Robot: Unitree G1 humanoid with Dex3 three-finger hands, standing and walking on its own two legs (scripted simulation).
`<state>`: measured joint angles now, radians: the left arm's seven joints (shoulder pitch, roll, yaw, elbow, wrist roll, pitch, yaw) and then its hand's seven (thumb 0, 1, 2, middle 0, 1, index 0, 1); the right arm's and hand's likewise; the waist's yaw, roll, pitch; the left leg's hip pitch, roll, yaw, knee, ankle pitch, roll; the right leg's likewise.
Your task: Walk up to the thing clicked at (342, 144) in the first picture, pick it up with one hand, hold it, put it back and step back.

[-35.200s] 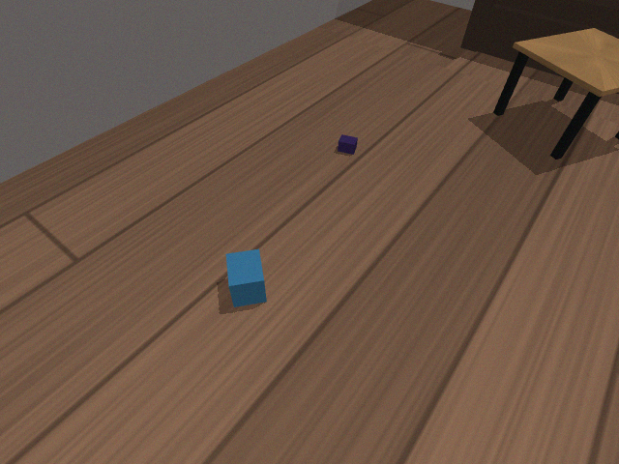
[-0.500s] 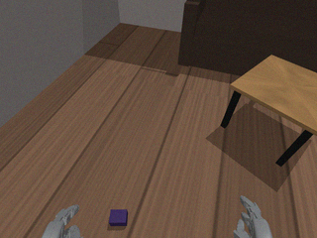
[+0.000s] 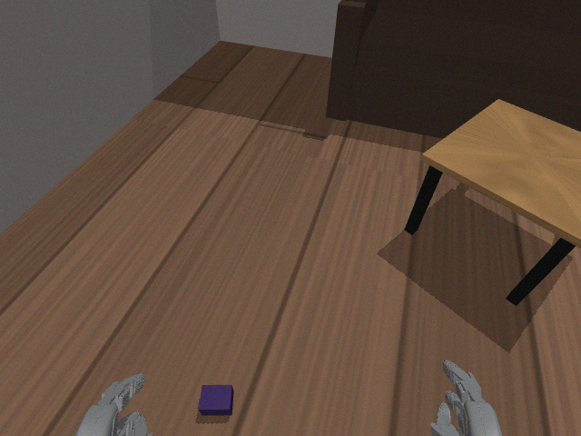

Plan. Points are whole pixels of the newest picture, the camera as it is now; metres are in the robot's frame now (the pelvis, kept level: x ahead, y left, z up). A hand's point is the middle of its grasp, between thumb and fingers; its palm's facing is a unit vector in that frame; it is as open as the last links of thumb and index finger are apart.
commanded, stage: home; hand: left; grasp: from above
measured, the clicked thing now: (217, 400) +0.39 +0.20 -0.68
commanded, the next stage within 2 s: stand in 0.26 s
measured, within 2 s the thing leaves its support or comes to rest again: neither
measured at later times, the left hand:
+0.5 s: hand out of the picture +0.15 +0.20 -0.08, palm faces +0.00 -0.95 -0.32, open 7.4 cm
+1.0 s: hand out of the picture +0.04 +0.24 -0.11, palm faces +0.05 -0.95 -0.31, open 7.4 cm
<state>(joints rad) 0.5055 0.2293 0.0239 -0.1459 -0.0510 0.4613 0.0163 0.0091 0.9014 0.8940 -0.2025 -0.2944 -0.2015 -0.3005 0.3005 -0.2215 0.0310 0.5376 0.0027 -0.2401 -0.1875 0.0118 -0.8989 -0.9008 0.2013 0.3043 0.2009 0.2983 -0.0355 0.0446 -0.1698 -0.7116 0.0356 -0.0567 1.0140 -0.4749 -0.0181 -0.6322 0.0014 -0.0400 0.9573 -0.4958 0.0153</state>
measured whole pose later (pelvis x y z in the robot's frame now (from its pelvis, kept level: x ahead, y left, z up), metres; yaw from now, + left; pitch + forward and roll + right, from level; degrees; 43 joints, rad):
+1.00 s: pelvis +0.00 +0.01 +0.06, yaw +1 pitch -3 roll -1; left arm 0.21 0.28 0.03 1.03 0.04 0.02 0.03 0.01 0.90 0.89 -0.20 -0.30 -0.20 -0.30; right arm 0.17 -0.28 -0.03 1.05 -0.03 0.00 -0.02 0.01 -0.90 -0.90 0.20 0.30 0.20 0.30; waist 0.02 0.01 0.06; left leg -0.21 0.00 -0.03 0.51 -0.24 0.00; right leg -0.15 -0.04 -0.03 0.48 -0.27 0.03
